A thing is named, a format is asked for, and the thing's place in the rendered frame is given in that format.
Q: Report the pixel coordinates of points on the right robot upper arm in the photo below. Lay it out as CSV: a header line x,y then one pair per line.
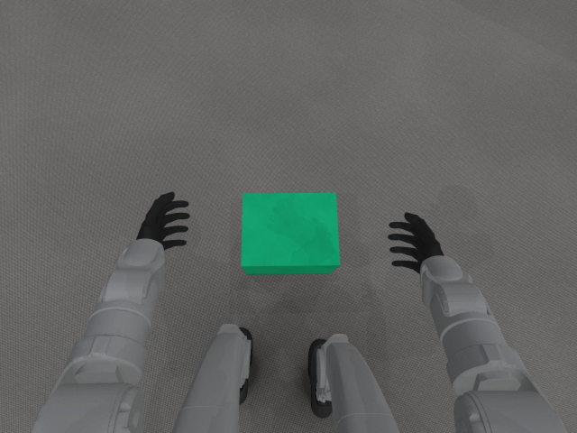
x,y
504,412

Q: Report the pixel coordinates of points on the robot thigh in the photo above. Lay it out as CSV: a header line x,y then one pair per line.
x,y
212,402
357,400

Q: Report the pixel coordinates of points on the robot left thigh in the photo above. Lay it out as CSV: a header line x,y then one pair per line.
x,y
212,402

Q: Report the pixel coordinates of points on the left robot hand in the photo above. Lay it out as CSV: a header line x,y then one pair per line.
x,y
155,220

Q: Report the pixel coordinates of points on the left robot upper arm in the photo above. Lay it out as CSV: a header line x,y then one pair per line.
x,y
115,407

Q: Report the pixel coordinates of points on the right robot hand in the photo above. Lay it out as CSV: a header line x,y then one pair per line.
x,y
423,239

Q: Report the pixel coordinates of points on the left robot forearm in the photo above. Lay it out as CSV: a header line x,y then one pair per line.
x,y
113,346

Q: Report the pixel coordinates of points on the carton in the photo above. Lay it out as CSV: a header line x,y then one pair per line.
x,y
289,233

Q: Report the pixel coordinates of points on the right robot forearm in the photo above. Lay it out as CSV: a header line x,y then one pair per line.
x,y
478,355

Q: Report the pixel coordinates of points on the robot right thigh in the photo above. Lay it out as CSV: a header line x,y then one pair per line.
x,y
357,400

